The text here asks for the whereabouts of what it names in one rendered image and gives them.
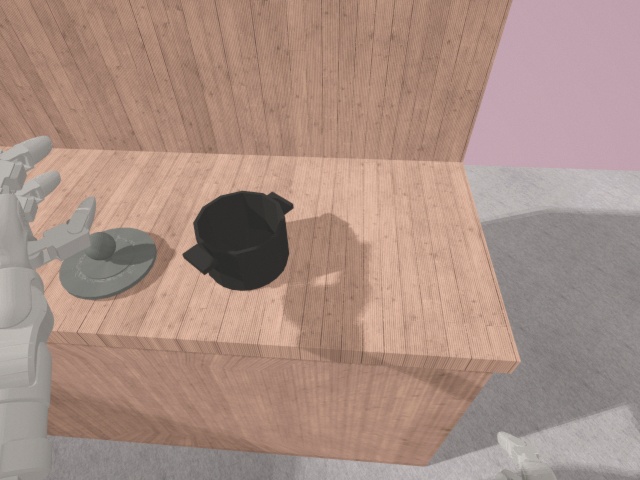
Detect robot left hand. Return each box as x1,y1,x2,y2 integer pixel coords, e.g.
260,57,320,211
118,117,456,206
0,136,96,271

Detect left robot forearm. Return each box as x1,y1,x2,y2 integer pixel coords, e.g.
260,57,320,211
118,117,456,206
0,267,54,480

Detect pot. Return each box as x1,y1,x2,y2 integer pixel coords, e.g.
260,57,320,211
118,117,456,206
182,191,294,291

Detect robot right hand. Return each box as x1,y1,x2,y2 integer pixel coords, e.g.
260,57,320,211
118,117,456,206
495,431,557,480

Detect table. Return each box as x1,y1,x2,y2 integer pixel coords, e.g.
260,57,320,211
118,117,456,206
0,0,521,467

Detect knob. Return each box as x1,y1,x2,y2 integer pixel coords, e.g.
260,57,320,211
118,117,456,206
84,232,116,260

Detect lid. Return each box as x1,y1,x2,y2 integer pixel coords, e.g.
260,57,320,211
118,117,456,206
59,228,157,300

